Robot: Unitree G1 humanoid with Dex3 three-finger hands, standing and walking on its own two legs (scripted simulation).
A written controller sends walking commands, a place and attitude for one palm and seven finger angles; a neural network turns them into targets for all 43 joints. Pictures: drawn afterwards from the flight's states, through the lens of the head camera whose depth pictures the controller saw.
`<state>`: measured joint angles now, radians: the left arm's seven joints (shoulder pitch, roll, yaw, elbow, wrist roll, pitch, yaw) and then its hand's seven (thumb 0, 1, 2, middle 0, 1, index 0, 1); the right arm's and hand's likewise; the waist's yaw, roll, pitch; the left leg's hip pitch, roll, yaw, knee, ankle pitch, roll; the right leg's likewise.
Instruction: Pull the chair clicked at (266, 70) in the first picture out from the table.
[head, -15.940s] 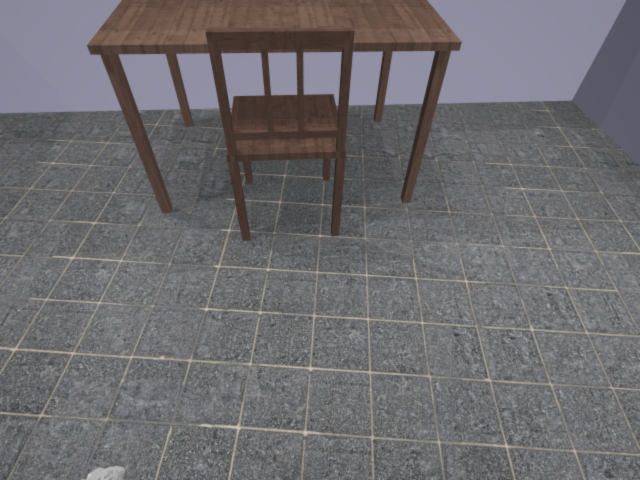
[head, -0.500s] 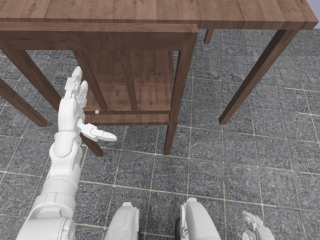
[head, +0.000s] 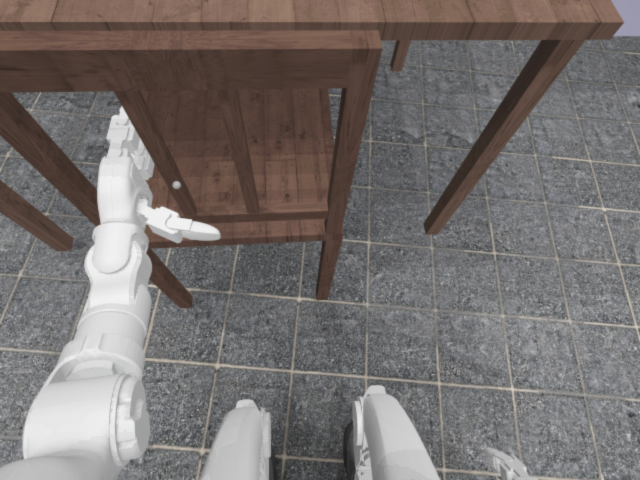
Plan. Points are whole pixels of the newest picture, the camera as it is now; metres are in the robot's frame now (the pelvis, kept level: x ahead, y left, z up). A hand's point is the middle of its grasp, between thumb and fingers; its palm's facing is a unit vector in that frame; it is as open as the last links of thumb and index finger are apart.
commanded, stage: push the fingers through the gap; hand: left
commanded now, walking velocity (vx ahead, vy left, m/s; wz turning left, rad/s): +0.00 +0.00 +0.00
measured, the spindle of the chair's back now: (164, 162) +0.51 +0.19 +0.01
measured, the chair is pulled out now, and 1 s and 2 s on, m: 0.00 0.00 0.00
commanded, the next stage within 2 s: hook a spindle and tug to test in 0.62 s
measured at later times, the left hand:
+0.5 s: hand (177, 170) +0.49 +0.16 +0.03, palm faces +0.04 -1.00 -0.02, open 16.9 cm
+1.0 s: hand (176, 169) +0.49 +0.17 +0.03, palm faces +0.03 -1.00 -0.02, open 16.0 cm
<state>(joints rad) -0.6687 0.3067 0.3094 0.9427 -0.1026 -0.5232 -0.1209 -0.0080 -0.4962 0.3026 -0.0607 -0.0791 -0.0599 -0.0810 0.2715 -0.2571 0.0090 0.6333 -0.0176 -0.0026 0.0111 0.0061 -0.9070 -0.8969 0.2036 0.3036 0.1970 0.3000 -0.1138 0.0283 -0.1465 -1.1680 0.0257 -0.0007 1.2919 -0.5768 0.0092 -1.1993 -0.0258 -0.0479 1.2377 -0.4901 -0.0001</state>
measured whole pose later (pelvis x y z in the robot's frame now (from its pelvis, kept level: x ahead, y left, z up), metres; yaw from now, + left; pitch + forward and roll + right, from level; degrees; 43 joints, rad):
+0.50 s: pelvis +0.00 +0.01 +0.00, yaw -1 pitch +27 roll -2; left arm -0.73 0.34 0.36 0.99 -0.08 -0.52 -0.12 -0.01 -0.50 0.30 -0.06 -0.08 -0.06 -0.08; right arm 0.31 -0.25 0.02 0.62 -0.03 0.06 0.03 0.00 -0.91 -0.90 0.20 0.30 0.20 0.30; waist -0.14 0.03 -0.14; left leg -1.19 0.03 0.01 1.30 -0.58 0.02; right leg -1.22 -0.02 -0.04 1.23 -0.48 0.01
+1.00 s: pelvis +0.00 +0.01 +0.00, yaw -1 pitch +28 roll -3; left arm -0.74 0.34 0.34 0.99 -0.09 -0.52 -0.13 -0.01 -0.50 0.30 -0.17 -0.42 -0.17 -0.42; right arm 0.28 -0.25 0.01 0.61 -0.03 0.06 0.03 0.00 -0.91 -0.90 0.20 0.30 0.20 0.30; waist -0.13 0.03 -0.14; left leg -1.20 0.03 0.00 1.31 -0.59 0.02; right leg -1.23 -0.02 -0.05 1.24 -0.49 0.01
